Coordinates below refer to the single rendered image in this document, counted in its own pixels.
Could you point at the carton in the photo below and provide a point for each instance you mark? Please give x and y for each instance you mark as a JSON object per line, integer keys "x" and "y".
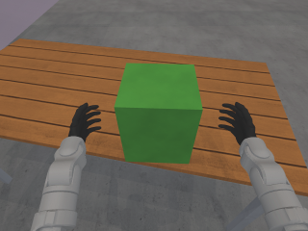
{"x": 158, "y": 109}

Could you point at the right robot forearm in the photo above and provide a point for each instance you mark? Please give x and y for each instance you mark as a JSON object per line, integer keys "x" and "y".
{"x": 283, "y": 211}

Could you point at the table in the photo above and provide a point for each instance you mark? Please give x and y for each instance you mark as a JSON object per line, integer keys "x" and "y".
{"x": 43, "y": 83}

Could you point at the left robot forearm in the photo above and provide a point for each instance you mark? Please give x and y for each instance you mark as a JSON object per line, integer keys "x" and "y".
{"x": 57, "y": 209}

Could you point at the robot left hand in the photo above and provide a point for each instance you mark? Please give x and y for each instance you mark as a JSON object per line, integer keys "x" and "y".
{"x": 79, "y": 126}

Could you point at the robot right hand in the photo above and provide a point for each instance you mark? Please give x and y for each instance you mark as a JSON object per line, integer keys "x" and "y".
{"x": 243, "y": 126}

